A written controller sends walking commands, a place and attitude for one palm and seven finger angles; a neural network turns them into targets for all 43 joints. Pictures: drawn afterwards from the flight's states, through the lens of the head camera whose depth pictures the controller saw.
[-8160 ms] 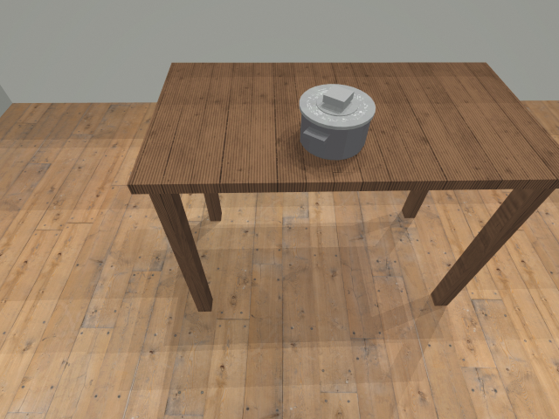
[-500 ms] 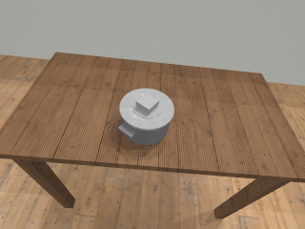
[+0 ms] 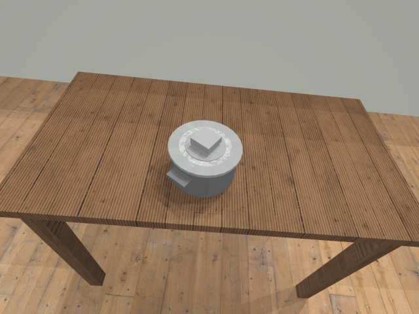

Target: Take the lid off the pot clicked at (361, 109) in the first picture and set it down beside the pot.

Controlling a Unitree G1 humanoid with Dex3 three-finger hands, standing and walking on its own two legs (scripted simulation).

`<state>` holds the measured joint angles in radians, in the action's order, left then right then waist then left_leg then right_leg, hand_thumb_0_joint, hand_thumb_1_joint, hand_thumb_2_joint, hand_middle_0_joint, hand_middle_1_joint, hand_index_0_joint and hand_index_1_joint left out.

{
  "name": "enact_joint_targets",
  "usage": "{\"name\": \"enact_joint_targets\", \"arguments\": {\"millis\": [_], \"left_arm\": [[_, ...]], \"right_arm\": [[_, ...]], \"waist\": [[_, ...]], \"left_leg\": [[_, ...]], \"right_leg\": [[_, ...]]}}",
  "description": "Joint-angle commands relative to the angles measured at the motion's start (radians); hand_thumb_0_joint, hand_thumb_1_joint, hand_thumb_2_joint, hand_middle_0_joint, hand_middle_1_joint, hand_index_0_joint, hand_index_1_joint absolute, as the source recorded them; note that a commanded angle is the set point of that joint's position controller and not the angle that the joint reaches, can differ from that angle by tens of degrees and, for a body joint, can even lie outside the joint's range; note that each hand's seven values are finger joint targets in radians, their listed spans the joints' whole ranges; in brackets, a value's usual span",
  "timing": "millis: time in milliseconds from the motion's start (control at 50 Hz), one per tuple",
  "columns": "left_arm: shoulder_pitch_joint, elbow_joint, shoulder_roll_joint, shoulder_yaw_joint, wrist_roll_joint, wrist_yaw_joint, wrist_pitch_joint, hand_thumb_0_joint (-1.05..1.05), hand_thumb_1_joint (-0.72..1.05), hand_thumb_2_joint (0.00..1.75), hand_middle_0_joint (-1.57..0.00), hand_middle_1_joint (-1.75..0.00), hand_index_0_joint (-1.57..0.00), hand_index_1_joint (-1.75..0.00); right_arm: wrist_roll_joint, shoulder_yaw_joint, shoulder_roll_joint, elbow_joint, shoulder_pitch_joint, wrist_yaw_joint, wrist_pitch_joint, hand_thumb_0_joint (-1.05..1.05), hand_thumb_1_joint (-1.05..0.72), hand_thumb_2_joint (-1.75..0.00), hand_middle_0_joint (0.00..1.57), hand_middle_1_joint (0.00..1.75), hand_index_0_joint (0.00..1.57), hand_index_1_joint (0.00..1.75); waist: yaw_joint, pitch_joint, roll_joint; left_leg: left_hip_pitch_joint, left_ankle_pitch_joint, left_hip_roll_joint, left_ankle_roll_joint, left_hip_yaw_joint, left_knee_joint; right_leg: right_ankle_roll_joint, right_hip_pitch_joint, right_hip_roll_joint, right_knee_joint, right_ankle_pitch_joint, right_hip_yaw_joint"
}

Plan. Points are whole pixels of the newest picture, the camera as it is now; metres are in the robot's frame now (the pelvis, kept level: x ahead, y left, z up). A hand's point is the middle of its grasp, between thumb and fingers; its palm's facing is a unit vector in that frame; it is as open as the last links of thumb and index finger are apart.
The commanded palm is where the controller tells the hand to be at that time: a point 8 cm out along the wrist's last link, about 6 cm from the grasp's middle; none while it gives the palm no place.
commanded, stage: look again from close up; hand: left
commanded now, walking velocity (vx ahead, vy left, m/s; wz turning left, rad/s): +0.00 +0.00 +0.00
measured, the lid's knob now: (206, 139) +0.46 +0.05 +0.07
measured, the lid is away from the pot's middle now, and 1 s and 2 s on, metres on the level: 0.00 0.00 0.00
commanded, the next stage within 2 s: shuffle to correct the standing spot in 0.08 s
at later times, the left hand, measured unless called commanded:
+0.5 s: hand out of the picture -0.07 +0.13 -0.18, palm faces +0.01 -1.00 -0.10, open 7.4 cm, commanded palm none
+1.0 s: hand out of the picture -0.06 +0.07 -0.19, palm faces +0.02 -0.99 -0.12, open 7.4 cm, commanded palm none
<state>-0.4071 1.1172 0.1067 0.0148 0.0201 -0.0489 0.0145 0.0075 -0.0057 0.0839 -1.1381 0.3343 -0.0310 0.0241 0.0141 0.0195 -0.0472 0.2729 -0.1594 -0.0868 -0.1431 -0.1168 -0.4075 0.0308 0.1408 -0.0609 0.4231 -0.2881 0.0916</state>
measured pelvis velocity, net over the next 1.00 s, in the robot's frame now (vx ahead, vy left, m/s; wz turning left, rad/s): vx -0.02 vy -0.08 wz -0.01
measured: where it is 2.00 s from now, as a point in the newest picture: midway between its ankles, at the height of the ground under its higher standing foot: outside the picture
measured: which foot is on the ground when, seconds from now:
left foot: down 0.00-1.00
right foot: down 0.00-1.00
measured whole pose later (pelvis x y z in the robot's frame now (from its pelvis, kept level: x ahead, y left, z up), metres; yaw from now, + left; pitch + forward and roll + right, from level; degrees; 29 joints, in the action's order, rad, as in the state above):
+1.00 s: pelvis -0.02 -0.08 -0.01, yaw +0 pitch +1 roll -2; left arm -0.39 1.06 0.12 0.00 0.02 -0.04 -0.02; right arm 0.02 -0.05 0.09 -1.10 0.31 -0.03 -0.01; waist -0.02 0.01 -0.03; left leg 0.39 -0.23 0.04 -0.03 -0.07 -0.58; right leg -0.07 0.21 0.05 0.50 -0.31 0.14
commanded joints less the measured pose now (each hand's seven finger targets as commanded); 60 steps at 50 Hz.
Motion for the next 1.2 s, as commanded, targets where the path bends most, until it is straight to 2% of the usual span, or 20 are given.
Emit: {"name": "enact_joint_targets", "arguments": {"millis": [0, 20, 80, 160, 260, 300, 320, 400, 420, 500, 520, 600, 620, 680, 760, 880, 920, 960, 1100, 1180], "left_arm": [[-0.158, 0.007, 0.042, -0.004, 0.005, -0.002, 0.001, 0.00, 0.90, 0.90, -0.20, -0.30, -0.20, -0.30], [-0.155, 0.007, 0.046, -0.003, 0.004, -0.001, 0.001, 0.00, 0.90, 0.90, -0.20, -0.30, -0.20, -0.30], [-0.159, 0.009, 0.036, -0.004, 0.004, -0.003, 0.001, 0.00, 0.90, 0.90, -0.20, -0.30, -0.20, -0.30], [-0.166, 0.011, 0.034, -0.004, 0.005, -0.003, 0.000, 0.00, 0.90, 0.90, -0.20, -0.30, -0.20, -0.30], [-0.168, 0.020, 0.029, -0.001, 0.004, -0.003, -0.011, 0.00, 0.90, 0.90, -0.20, -0.30, -0.20, -0.30], [-0.168, 0.020, 0.029, -0.003, 0.005, -0.003, -0.016, 0.00, 0.90, 0.90, -0.20, -0.30, -0.20, -0.30], [-0.164, 0.018, 0.037, -0.002, 0.005, -0.002, -0.018, 0.00, 0.90, 0.90, -0.20, -0.30, -0.20, -0.30], [-0.160, 0.016, 0.035, -0.007, 0.007, -0.002, -0.026, 0.00, 0.90, 0.90, -0.20, -0.30, -0.20, -0.30], [-0.154, 0.013, 0.043, -0.006, 0.007, 0.000, -0.027, 0.00, 0.90, 0.90, -0.20, -0.30, -0.20, -0.30], [-0.149, 0.008, 0.042, -0.011, 0.009, 0.001, -0.033, 0.00, 0.90, 0.90, -0.20, -0.30, -0.20, -0.30], [-0.138, 0.002, 0.050, -0.011, 0.010, 0.003, -0.034, 0.00, 0.90, 0.90, -0.20, -0.30, -0.20, -0.30], [-0.130, -0.009, 0.051, -0.015, 0.012, 0.004, -0.040, 0.00, 0.90, 0.90, -0.20, -0.30, -0.20, -0.30], [-0.123, -0.014, 0.055, -0.016, 0.012, 0.006, -0.041, 0.00, 0.90, 0.90, -0.20, -0.30, -0.20, -0.30], [-0.125, -0.023, 0.052, -0.018, 0.014, 0.007, -0.043, 0.00, 0.90, 0.90, -0.20, -0.30, -0.20, -0.30], [-0.121, -0.038, 0.057, -0.018, 0.013, 0.007, -0.040, 0.00, 0.90, 0.90, -0.20, -0.30, -0.20, -0.30], [-0.080, -0.078, 0.082, -0.020, 0.009, 0.007, -0.032, 0.00, 0.90, 0.90, -0.20, -0.30, -0.20, -0.30], [-0.065, -0.086, 0.090, -0.021, 0.005, 0.008, -0.031, 0.00, 0.90, 0.90, -0.20, -0.30, -0.20, -0.30], [-0.069, -0.082, 0.082, -0.016, -0.001, 0.003, -0.013, 0.00, 0.90, 0.90, -0.20, -0.30, -0.20, -0.30], [-0.090, -0.040, 0.078, -0.005, -0.013, -0.007, 0.023, 0.00, 0.90, 0.90, -0.20, -0.30, -0.20, -0.30], [-0.098, -0.043, 0.083, -0.011, -0.016, -0.010, 0.022, 0.00, 0.90, 0.90, -0.20, -0.30, -0.20, -0.30]], "right_arm": [[-0.006, -0.015, 0.092, 0.018, 0.088, -0.002, 0.015, 0.00, -0.90, -0.90, 0.20, 0.30, 0.20, 0.30], [-0.008, -0.014, 0.087, 0.017, 0.087, -0.002, 0.016, 0.00, -0.90, -0.90, 0.20, 0.30, 0.20, 0.30], [-0.007, -0.015, 0.089, 0.012, 0.092, -0.003, 0.015, 0.00, -0.90, -0.90, 0.20, 0.30, 0.20, 0.30], [-0.007, -0.014, 0.088, 0.012, 0.093, -0.003, 0.015, 0.00, -0.90, -0.90, 0.20, 0.30, 0.20, 0.30], [-0.010, -0.023, 0.091, 0.003, 0.090, -0.010, 0.016, 0.00, -0.90, -0.90, 0.20, 0.30, 0.20, 0.30], [-0.009, -0.027, 0.093, 0.000, 0.083, -0.012, 0.014, 0.00, -0.90, -0.90, 0.20, 0.30, 0.20, 0.30], [-0.010, -0.028, 0.090, 0.002, 0.080, -0.013, 0.014, 0.00, -0.90, -0.90, 0.20, 0.30, 0.20, 0.30], [-0.006, -0.039, 0.102, 0.005, 0.067, -0.013, 0.008, 0.00, -0.90, -0.90, 0.20, 0.30, 0.20, 0.30], [-0.007, -0.041, 0.101, 0.005, 0.068, -0.013, 0.008, 0.00, -0.90, -0.90, 0.20, 0.30, 0.20, 0.30], [-0.004, -0.050, 0.110, 0.011, 0.054, -0.011, 0.000, 0.00, -0.90, -0.90, 0.20, 0.30, 0.20, 0.30], [-0.004, -0.052, 0.108, 0.012, 0.059, -0.012, 0.000, 0.00, -0.90, -0.90, 0.20, 0.30, 0.20, 0.30], [-0.001, -0.061, 0.124, 0.019, 0.051, -0.011, -0.008, 0.00, -0.90, -0.90, 0.20, 0.30, 0.20, 0.30], [-0.001, -0.062, 0.121, 0.020, 0.053, -0.011, -0.008, 0.00, -0.90, -0.90, 0.20, 0.30, 0.20, 0.30], [0.003, -0.069, 0.135, 0.030, 0.044, -0.008, -0.014, 0.00, -0.90, -0.90, 0.20, 0.30, 0.20, 0.30], [0.006, -0.072, 0.134, 0.042, 0.042, -0.004, -0.022, 0.00, -0.90, -0.90, 0.20, 0.30, 0.20, 0.30], [0.011, -0.061, 0.089, 0.063, 0.056, -0.002, -0.034, 0.00, -0.90, -0.90, 0.20, 0.30, 0.20, 0.30], [0.010, -0.053, 0.067, 0.061, 0.063, -0.003, -0.034, 0.00, -0.90, -0.90, 0.20, 0.30, 0.20, 0.30], [0.007, -0.036, 0.039, 0.065, 0.058, -0.002, -0.024, 0.00, -0.90, -0.90, 0.20, 0.30, 0.20, 0.30], [-0.011, 0.004, 0.018, 0.027, 0.068, -0.014, -0.008, 0.00, -0.90, -0.90, 0.20, 0.30, 0.20, 0.30], [-0.016, 0.004, 0.046, 0.032, 0.060, -0.019, -0.004, 0.00, -0.90, -0.90, 0.20, 0.30, 0.20, 0.30]], "waist": [[0.001, 0.060, 0.076], [0.005, 0.063, 0.044], [-0.001, 0.078, 0.058], [0.001, 0.080, 0.065], [-0.006, 0.079, 0.064], [-0.007, 0.076, 0.089], [-0.004, 0.085, 0.062], [-0.009, 0.055, 0.078], [-0.008, 0.056, 0.045], [-0.012, 0.043, 0.112], [-0.011, 0.046, 0.085], [-0.016, 0.043, 0.117], [-0.014, 0.051, 0.082], [-0.013, 0.054, 0.110], [-0.016, 0.068, 0.079], [-0.039, 0.087, 0.003], [-0.038, 0.090, -0.032], [-0.039, 0.068, -0.006], [-0.015, 0.125, 0.098], [0.000, 0.073, 0.055]], "left_leg": [[-0.030, -0.185, 0.220, 0.070, 0.290, 0.179], [-0.022, -0.161, 0.224, 0.067, 0.290, 0.171], [-0.013, -0.186, 0.219, 0.085, 0.286, 0.177], [-0.009, -0.190, 0.222, 0.074, 0.287, 0.182], [-0.042, -0.206, 0.264, 0.099, 0.330, 0.218], [-0.045, -0.237, 0.278, 0.095, 0.339, 0.230], [-0.032, -0.222, 0.285, 0.075, 0.344, 0.223], [-0.030, -0.280, 0.299, 0.088, 0.346, 0.222], [-0.008, -0.265, 0.304, 0.071, 0.349, 0.210], [0.004, -0.327, 0.306, 0.059, 0.342, 0.210], [0.023, -0.307, 0.313, 0.050, 0.350, 0.201], [0.038, -0.349, 0.321, 0.050, 0.339, 0.199], [0.064, -0.346, 0.327, 0.044, 0.346, 0.196], [0.094, -0.389, 0.319, 0.051, 0.323, 0.182], [0.141, -0.404, 0.290, 0.065, 0.302, 0.139], [0.103, -0.298, 0.199, 0.097, 0.172, -0.063], [0.108, -0.228, 0.179, 0.102, 0.131, -0.121], [0.090, -0.134, 0.153, 0.120, 0.088, -0.182], [0.044, 0.042, 0.180, 0.132, 0.106, -0.082], [0.023, 0.126, 0.194, 0.123, 0.116, -0.059]], "right_leg": [[-0.062, 0.089, -0.046, -0.041, 0.017, -0.067], [-0.062, 0.079, -0.044, -0.046, 0.031, -0.061], [-0.063, 0.087, -0.048, -0.046, 0.016, -0.068], [-0.062, 0.087, -0.045, -0.042, 0.020, -0.068], [-0.044, 0.122, -0.025, -0.019, -0.004, -0.060], [-0.039, 0.137, -0.021, -0.005, -0.021, -0.057], [-0.040, 0.133, -0.018, -0.007, -0.018, -0.055], [-0.038, 0.141, -0.012, 0.013, -0.037, -0.055], [-0.041, 0.127, -0.011, 0.006, -0.027, -0.054], [-0.040, 0.140, -0.004, 0.026, -0.046, -0.046], [-0.043, 0.127, -0.002, 0.023, -0.040, -0.046], [-0.042, 0.143, 0.002, 0.047, -0.053, -0.034], [-0.045, 0.127, 0.006, 0.048, -0.054, -0.034], [-0.049, 0.121, 0.003, 0.037, -0.044, -0.033], [-0.060, 0.100, 0.000, -0.001, -0.035, -0.046], [-0.121, 0.199, -0.067, -0.117, -0.146, -0.158], [-0.137, 0.181, -0.080, -0.133, -0.108, -0.163], [-0.137, 0.145, -0.113, -0.144, -0.024, -0.202], [-0.031, 0.040, -0.102, -0.119, 0.397, -0.169], [-0.021, -0.033, -0.100, -0.075, 0.535, -0.144]]}}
